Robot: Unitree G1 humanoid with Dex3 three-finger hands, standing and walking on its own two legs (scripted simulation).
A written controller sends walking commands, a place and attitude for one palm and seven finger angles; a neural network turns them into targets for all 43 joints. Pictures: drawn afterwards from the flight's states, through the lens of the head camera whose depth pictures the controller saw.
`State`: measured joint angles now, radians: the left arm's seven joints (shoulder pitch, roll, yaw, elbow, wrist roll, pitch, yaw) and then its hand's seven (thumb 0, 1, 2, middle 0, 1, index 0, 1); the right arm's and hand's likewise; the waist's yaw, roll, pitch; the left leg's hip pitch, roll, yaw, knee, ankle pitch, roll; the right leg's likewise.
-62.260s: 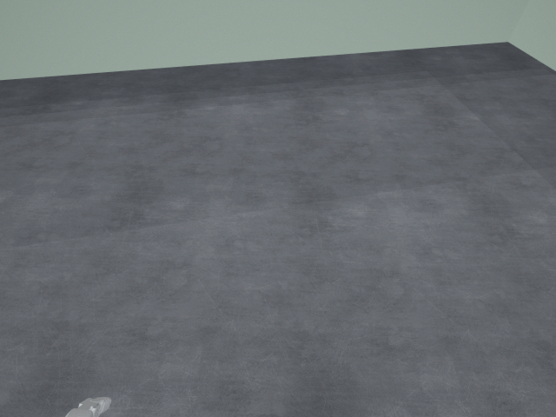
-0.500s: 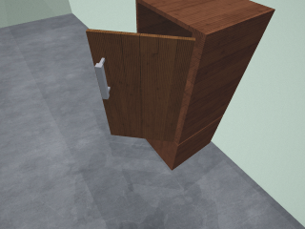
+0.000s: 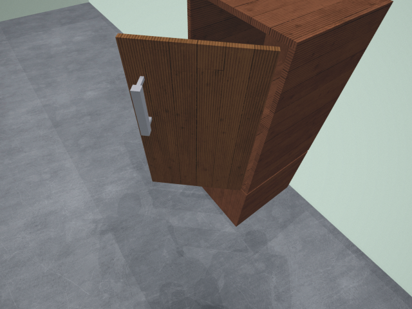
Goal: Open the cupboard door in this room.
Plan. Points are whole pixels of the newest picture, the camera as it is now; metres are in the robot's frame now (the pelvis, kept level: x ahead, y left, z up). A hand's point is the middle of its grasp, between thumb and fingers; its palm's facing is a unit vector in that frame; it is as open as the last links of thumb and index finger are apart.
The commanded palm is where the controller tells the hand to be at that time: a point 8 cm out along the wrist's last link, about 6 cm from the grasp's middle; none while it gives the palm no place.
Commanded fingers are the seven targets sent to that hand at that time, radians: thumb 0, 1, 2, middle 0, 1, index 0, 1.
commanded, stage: come to a stop and stand still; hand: left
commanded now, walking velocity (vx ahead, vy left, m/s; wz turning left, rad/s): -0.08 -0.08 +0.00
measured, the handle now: (143, 107) +0.57 +0.20 +0.03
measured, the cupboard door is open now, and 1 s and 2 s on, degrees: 47 47 47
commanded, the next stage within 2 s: look again from close up in 0.68 s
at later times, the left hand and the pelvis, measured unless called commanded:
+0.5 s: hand out of the picture +0.03 +0.16 -0.16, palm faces +0.01 -0.97 -0.22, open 7.3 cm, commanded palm none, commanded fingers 0.00 0.90 0.90 -0.20 -0.30 -0.20 -0.30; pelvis -0.01 -0.02 +0.00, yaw +0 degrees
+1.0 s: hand out of the picture -0.01 +0.12 -0.17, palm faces +0.03 -0.98 -0.18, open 7.3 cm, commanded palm none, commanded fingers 0.00 0.90 0.90 -0.20 -0.30 -0.20 -0.30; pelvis +0.00 -0.04 +0.01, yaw +1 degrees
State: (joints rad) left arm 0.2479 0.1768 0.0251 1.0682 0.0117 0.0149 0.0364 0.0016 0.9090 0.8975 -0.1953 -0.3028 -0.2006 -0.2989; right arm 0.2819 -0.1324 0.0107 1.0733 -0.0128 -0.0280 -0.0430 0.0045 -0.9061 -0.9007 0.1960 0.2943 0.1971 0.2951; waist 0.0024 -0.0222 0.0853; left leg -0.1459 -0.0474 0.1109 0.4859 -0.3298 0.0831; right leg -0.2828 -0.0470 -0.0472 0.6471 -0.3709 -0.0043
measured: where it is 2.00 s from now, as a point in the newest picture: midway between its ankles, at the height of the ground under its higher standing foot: outside the picture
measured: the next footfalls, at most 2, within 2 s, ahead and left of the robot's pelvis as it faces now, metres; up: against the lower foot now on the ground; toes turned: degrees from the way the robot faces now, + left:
right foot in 0.04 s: +0.05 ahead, -0.13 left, +0.00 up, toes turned -3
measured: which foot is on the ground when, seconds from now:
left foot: down 0.00-1.00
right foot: up 0.00-0.02, down 0.04-1.00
